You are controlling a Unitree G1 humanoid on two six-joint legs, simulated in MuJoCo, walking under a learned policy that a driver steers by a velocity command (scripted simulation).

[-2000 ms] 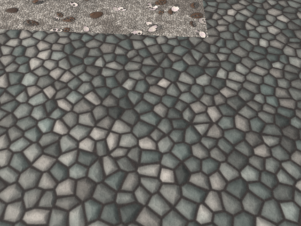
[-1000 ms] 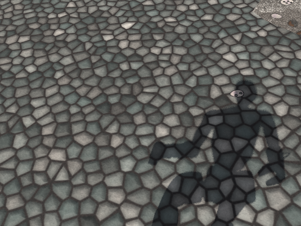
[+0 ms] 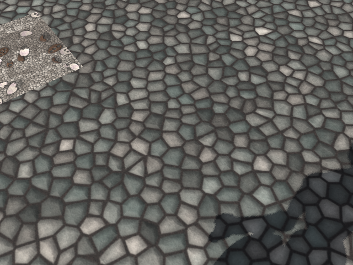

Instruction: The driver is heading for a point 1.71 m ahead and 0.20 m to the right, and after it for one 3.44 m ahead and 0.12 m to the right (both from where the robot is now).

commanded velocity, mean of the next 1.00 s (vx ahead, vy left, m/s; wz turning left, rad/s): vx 0.71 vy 0.00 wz -0.20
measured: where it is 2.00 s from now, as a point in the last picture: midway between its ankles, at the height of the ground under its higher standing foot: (258, 78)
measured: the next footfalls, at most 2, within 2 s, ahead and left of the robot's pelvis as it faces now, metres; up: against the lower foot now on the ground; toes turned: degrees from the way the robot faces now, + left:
left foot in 0.06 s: +0.03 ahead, +0.11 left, +0.00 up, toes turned +8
right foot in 0.64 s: +0.43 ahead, -0.07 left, +0.00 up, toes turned -1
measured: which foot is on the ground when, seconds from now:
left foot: up 0.00-0.04, down 0.06-0.66, up 0.68-1.00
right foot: down 0.00-0.04, up 0.06-0.62, down 0.64-1.00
